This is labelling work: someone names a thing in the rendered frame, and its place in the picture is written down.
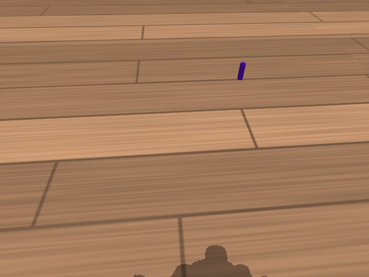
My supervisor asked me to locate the can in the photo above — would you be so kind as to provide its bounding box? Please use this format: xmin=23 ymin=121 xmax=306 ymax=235
xmin=238 ymin=62 xmax=246 ymax=80

